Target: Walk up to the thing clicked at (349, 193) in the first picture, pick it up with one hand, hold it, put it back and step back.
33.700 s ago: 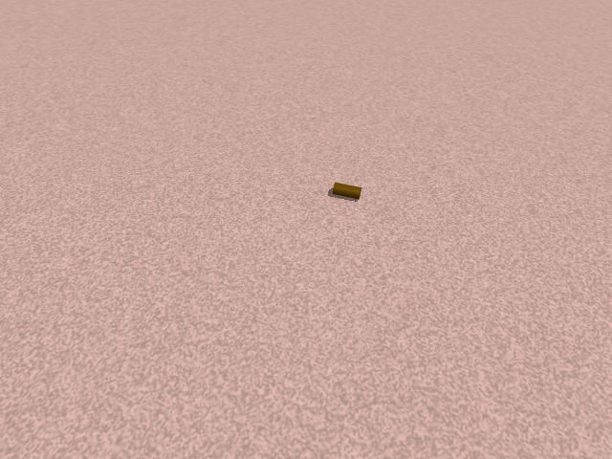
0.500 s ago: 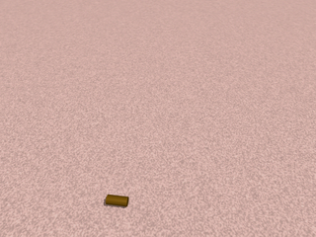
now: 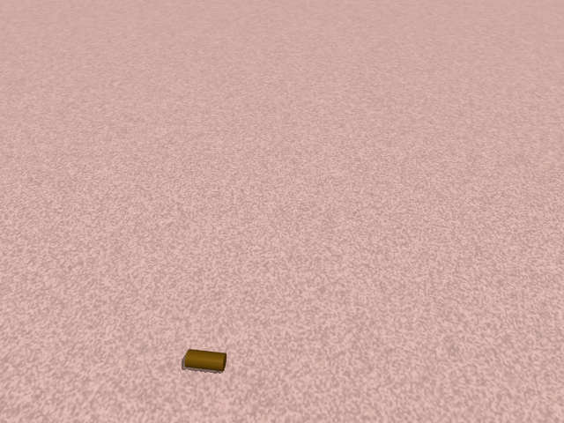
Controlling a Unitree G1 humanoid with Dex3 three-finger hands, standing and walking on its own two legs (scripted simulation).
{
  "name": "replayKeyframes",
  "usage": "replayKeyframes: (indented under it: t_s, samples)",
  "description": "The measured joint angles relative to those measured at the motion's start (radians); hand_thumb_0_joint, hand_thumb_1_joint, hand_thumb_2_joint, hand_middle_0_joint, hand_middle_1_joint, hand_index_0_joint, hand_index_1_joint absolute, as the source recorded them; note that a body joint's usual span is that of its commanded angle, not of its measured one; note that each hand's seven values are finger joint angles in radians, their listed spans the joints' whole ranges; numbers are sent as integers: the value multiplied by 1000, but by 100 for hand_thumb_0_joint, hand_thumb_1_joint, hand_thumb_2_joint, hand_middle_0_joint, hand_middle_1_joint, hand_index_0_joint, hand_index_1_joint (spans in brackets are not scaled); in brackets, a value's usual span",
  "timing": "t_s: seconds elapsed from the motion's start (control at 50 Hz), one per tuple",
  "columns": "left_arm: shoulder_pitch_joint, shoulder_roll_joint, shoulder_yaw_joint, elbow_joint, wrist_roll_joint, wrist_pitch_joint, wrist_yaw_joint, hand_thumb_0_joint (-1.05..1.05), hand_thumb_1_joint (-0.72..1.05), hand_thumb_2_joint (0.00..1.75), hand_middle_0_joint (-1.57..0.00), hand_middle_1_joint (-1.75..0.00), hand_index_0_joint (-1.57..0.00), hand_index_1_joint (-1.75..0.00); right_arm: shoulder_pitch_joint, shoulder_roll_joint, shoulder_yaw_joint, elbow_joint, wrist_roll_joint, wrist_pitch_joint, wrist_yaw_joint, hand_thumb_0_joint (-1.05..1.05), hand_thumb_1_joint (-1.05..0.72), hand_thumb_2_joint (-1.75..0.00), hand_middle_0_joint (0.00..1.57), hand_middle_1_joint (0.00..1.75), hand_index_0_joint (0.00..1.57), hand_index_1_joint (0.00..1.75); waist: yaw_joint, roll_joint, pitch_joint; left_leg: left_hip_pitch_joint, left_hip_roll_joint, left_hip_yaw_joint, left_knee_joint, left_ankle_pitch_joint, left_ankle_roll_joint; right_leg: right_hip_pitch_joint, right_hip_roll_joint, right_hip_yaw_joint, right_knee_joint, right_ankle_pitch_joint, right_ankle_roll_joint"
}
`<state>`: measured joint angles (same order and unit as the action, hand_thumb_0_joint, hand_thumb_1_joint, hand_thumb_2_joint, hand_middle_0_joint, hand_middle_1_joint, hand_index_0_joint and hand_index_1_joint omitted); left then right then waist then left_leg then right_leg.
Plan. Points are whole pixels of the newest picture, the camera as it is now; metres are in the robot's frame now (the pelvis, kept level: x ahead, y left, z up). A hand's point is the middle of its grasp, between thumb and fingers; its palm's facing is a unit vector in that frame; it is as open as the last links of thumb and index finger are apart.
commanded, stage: stand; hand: left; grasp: from above
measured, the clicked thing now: (206, 360) +0.45 +0.27 -0.75
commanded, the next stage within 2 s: step back in 0.16 s
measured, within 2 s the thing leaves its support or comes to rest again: neither
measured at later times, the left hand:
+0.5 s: hand out of the picture +0.09 +0.31 -0.18, palm faces +0.00 -0.93 -0.37, open 7.4 cm
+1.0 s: hand out of the picture -0.05 +0.31 -0.17, palm faces -0.09 -0.92 -0.39, open 7.4 cm
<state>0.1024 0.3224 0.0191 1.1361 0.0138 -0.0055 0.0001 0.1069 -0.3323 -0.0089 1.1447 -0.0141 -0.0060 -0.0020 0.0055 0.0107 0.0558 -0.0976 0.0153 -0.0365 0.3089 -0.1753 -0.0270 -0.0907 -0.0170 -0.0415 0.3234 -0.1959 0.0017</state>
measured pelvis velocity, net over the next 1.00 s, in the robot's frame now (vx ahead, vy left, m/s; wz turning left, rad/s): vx -0.16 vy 0.05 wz -0.08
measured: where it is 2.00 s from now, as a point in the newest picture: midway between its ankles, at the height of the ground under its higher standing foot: outside the picture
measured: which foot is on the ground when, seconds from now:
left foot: down 0.00-0.94, up 0.96-1.00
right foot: down 0.00-0.46, up 0.48-0.90, down 0.92-1.00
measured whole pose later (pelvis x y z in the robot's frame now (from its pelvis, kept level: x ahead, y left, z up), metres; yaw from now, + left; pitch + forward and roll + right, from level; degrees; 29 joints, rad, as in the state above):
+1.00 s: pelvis -0.16 +0.05 -0.03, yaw -5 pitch -3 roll +0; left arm 0.18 0.36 0.08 0.86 0.03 0.05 -0.01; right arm 0.10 -0.37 -0.05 0.89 0.00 0.05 -0.01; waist 0.00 0.02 0.17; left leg -0.44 -0.04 -0.02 0.83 -0.43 0.01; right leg -0.25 0.03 0.04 0.66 -0.36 -0.02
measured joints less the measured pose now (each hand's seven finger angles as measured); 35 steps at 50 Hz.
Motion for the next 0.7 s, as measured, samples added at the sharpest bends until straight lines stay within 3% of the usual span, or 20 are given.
replayKeyframes:
  t_s: [0.18, 0.28, 0.34, 0.38, 0.42, 0.46, 0.48, 0.52, 0.56, 0.62, 0.7]
  samples:
    - [1, 4, 5, -8, -4, 2, -2, 1, 90, 89, -20, -30, -20, -30, 0, -4, 2, -8, 2, 5, 4, 0, -91, -90, 20, 30, 20, 30, -3, 3, -1, -10, 3, -1, 12, -5, -1, -9, 3, -1, 10, -4, -2]
    - [-23, 18, 39, -75, -15, 15, 1, 1, 90, 89, -20, -30, -20, -30, -35, -32, -15, -75, 18, 31, 11, 0, -91, -90, 20, 30, 20, 30, -13, 12, 70, -143, -4, -9, 226, -50, 26, -83, 2, -6, 102, -25, -9]
    - [-33, 30, 48, -120, 0, 29, 6, 1, 90, 89, -20, -30, -20, -30, -33, -51, -32, -120, 16, 49, 14, 0, -91, -90, 20, 30, 20, 30, -11, -4, 95, -222, -50, -16, 447, -232, 53, -134, -22, 9, 168, -42, -4]
    - [-43, 41, 50, -146, 8, 36, 9, 1, 90, 89, -20, -30, -20, -30, -21, -61, -40, -145, 18, 55, 17, 0, -91, -90, 20, 30, 20, 30, -16, -16, 104, -241, -63, -13, 513, -279, 63, -168, -38, 14, 205, -52, 4]
    - [-58, 53, 49, -173, 12, 43, 11, 1, 90, 89, -20, -30, -20, -30, -3, -68, -45, -161, 16, 53, 17, 0, -91, -90, 20, 30, 20, 30, -22, -26, 110, -224, -58, -3, 473, -253, 62, -202, -52, 14, 248, -64, 19]
    - [-74, 64, 46, -203, 7, 51, 11, 1, 90, 89, -20, -30, -20, -30, 18, -76, -50, -168, 5, 45, 16, 0, -91, -90, 20, 30, 20, 30, -30, -29, 113, -176, -46, 4, 337, -154, 57, -243, -61, 10, 311, -88, 35]
    - [-88, 73, 48, -215, 0, 57, 12, 1, 90, 89, -20, -30, -20, -30, 21, -68, -55, -166, -5, 42, 13, 0, -91, -90, 20, 30, 20, 30, -27, -47, 127, -176, -58, 12, 336, -174, 60, -268, -65, 35, 357, -100, 20]
    - [-107, 82, 52, -231, -5, 66, 23, 1, 90, 89, -20, -30, -20, -30, 25, -51, -51, -167, -11, 40, 15, 0, -91, -90, 20, 30, 20, 30, -25, -64, 152, -188, -62, 18, 354, -179, 71, -312, 0, 135, 500, -270, -6]
    - [-109, 85, 51, -235, -9, 73, 32, 1, 90, 89, -20, -30, -20, -30, 33, -33, -44, -175, -12, 40, 12, 0, -91, -90, 20, 30, 20, 30, -34, -67, 157, -190, -56, 13, 331, -155, 77, -349, 73, 193, 656, -351, -21]
    - [-88, 82, 46, -245, -15, 72, 32, 1, 90, 89, -20, -30, -20, -30, 38, -16, -37, -193, -14, 42, -3, 0, -91, -90, 20, 30, 21, 30, -29, -67, 153, -184, -48, 29, 282, -116, 86, -376, 118, 203, 793, -333, -19]
    - [-41, 72, 45, -253, -9, 73, 23, 1, 90, 89, -20, -30, -20, -30, 28, -6, -37, -233, -9, 35, -14, 0, -91, -90, 20, 30, 21, 30, -28, -59, 156, -185, -43, 58, 259, -90, 94, -337, 113, 186, 784, -315, 8]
